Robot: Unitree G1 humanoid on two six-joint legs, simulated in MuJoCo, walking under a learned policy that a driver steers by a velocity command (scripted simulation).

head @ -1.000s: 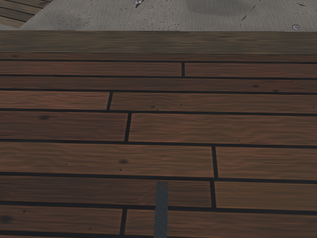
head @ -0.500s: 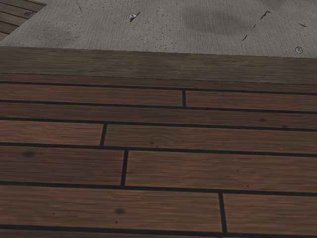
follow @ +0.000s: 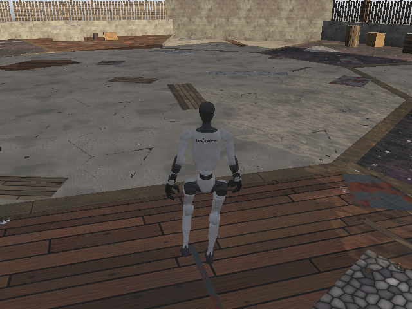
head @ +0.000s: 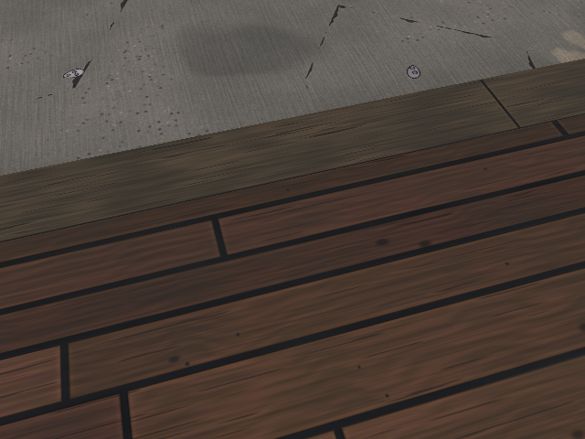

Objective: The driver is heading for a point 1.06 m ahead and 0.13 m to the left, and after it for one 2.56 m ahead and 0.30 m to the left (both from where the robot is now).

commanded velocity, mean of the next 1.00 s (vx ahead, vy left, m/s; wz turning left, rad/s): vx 0.50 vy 0.00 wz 0.14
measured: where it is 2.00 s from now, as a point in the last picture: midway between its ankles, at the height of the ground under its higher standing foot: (242, 257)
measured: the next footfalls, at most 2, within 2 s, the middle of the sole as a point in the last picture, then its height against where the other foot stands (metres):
left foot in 0.38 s outside the picture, level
right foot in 0.90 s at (346, 348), level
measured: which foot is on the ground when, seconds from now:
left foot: up 0.00-0.36, down 0.38-0.92, up 0.94-1.00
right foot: down 0.00-0.40, up 0.42-0.88, down 0.90-1.00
